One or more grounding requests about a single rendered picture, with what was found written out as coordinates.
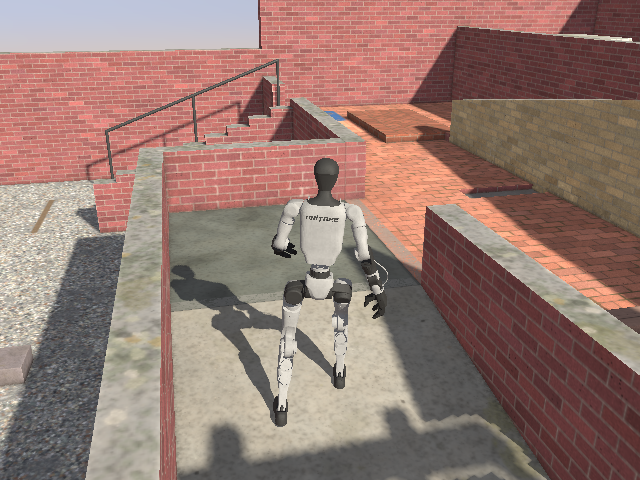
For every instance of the right robot upper arm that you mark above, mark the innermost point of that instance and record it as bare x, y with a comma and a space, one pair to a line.
355, 214

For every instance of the left robot hand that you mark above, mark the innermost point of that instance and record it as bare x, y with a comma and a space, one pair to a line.
289, 250

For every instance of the robot head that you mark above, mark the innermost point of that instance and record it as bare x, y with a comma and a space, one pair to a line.
326, 172

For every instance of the left robot upper arm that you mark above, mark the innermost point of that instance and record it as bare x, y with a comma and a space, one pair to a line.
291, 210

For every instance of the robot right forearm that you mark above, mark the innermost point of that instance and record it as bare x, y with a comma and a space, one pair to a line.
371, 273

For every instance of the robot left forearm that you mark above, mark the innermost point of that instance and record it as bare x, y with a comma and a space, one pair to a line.
278, 250

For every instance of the right robot hand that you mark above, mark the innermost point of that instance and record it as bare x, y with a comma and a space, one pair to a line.
382, 303

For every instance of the robot right foot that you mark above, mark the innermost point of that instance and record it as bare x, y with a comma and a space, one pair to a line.
339, 382

